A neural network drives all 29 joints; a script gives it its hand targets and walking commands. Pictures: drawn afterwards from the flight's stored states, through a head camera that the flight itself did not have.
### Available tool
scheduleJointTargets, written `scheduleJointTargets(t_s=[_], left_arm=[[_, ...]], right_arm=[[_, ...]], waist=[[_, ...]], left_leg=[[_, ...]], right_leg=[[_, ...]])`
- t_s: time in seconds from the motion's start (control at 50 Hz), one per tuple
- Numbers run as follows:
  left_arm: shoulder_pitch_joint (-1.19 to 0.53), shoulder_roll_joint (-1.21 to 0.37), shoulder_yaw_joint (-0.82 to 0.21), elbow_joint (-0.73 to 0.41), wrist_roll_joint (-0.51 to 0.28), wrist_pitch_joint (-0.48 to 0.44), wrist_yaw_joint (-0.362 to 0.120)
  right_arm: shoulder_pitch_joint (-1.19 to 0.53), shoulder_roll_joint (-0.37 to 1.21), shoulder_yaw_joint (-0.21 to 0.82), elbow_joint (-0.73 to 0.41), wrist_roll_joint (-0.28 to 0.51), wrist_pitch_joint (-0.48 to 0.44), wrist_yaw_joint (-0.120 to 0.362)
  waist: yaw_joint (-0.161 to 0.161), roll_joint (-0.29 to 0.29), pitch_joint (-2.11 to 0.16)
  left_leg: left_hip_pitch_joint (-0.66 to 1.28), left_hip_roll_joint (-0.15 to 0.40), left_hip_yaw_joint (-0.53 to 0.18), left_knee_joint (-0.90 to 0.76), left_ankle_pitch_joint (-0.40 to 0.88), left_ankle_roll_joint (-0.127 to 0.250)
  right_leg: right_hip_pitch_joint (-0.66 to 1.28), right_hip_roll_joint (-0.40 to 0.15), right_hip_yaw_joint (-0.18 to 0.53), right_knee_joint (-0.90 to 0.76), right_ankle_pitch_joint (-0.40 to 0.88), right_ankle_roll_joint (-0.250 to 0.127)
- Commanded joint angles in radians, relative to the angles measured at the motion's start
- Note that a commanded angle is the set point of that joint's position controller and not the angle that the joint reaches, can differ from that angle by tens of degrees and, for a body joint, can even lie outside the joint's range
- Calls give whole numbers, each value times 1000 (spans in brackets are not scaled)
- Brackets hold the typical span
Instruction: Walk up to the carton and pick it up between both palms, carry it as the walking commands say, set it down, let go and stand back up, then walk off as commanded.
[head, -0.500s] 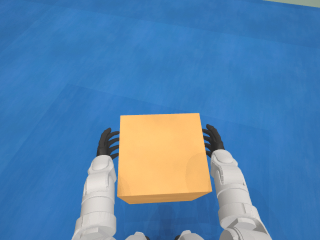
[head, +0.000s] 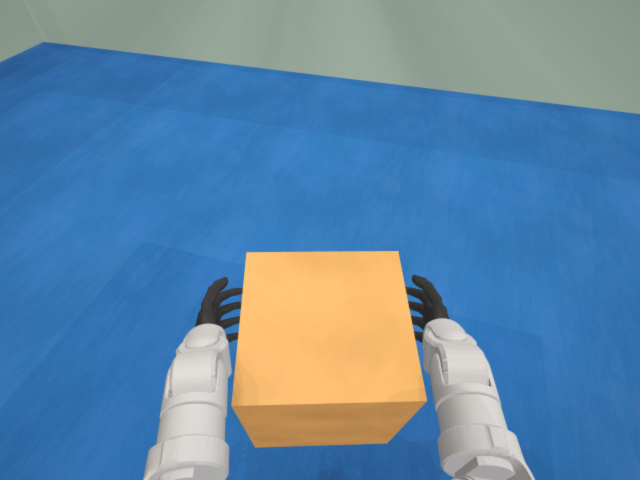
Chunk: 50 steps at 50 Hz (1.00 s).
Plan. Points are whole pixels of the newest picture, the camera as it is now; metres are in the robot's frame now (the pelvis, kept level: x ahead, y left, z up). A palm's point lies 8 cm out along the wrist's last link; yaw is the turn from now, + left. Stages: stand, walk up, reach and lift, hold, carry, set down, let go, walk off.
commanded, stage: reach and lift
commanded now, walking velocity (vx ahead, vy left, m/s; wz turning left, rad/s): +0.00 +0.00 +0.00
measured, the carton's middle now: (322, 355) +0.31 +0.00 -0.05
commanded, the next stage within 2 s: hold in 1.28 s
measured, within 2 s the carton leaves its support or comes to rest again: neither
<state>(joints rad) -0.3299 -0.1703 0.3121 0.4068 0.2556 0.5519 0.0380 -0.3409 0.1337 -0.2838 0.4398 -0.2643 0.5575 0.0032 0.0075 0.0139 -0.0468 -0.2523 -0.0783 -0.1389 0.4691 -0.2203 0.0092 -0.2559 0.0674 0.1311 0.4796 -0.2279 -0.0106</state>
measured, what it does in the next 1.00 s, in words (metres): stands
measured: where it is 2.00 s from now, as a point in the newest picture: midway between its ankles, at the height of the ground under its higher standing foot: outside the picture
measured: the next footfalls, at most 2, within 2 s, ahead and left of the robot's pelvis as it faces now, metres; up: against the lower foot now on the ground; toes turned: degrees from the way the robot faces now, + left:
none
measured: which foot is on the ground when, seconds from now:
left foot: down 0.00-1.00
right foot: down 0.00-1.00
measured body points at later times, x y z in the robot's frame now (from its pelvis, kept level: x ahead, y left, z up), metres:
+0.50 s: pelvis +0.00 -0.01 +0.00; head -0.05 -0.01 +0.45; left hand +0.30 +0.15 +0.05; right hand +0.31 -0.15 +0.05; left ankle +0.02 +0.11 -0.74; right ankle +0.01 -0.11 -0.74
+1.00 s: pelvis +0.01 +0.00 +0.01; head -0.04 +0.00 +0.45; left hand +0.31 +0.15 +0.05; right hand +0.30 -0.16 +0.05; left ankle +0.02 +0.11 -0.74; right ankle +0.01 -0.11 -0.74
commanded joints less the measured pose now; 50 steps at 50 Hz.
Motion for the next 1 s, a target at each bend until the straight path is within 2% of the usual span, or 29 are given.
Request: scheduleJointTargets(t_s=[0.0, 0.18, 0.3, 0.48, 0.98], left_arm=[[-513, -1013, -570, 12, -210, 26, -243], [-554, -975, -584, -44, -237, 101, -264], [-585, -939, -560, -51, -234, 137, -276], [-566, -921, -584, -101, -252, 159, -281], [-417, -952, -644, -182, -261, 169, -249]], right_arm=[[-578, 958, 569, -57, 223, -16, 258], [-606, 980, 595, -109, 247, 67, 253], [-614, 966, 565, -98, 238, 109, 247], [-574, 961, 573, -142, 249, 143, 233], [-459, 893, 615, -267, 272, 156, 239]], waist=[[3, -9, -303], [12, -22, -234], [10, -22, -169], [-8, -25, -188], [-18, -3, -211]], left_leg=[[152, 7, 30, -67, 207, -23], [174, 5, 42, -112, 111, -12], [172, 4, 50, -127, 59, -9], [184, 5, 50, -132, 118, -10], [238, 17, 23, -131, 252, -15]], right_leg=[[133, 8, -47, -62, 176, 2], [186, -5, -33, -113, 99, 4], [190, -14, -25, -142, 42, 4], [247, -15, -19, -149, 138, 12], [244, 9, -28, -143, 232, 5]])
